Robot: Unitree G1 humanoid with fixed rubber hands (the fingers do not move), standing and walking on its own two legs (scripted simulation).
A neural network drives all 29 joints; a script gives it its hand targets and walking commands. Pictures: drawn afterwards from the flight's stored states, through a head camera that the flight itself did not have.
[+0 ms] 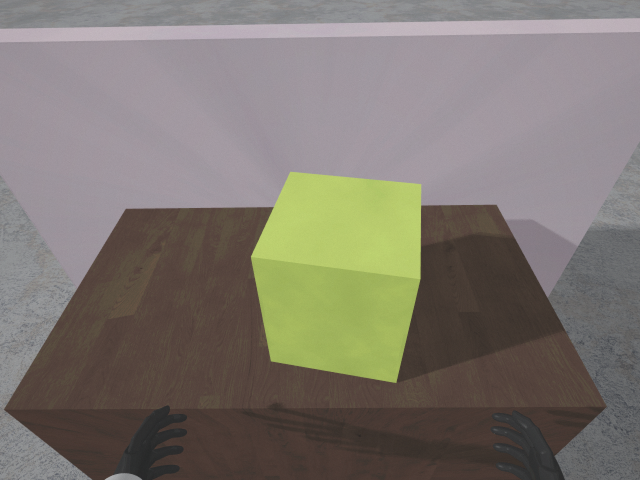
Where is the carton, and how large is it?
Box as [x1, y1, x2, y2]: [251, 172, 420, 382]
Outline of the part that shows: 290,172 251,255 270,358 272,361 395,382 419,282 420,184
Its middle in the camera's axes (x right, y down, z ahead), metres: +0.04 +0.06 +0.63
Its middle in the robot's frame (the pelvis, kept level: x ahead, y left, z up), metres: +0.44 -0.01 +0.00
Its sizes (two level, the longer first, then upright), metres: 0.210 0.200 0.250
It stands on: a pedestal, 0.65 m high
